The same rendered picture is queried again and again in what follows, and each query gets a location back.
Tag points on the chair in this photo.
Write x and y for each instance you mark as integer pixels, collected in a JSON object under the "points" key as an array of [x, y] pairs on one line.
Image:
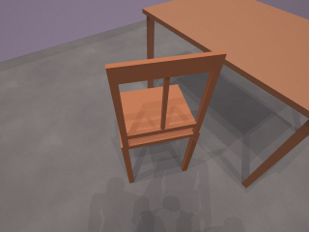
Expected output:
{"points": [[156, 115]]}

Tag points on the table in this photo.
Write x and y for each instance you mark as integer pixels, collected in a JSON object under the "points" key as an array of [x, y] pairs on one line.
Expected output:
{"points": [[267, 46]]}

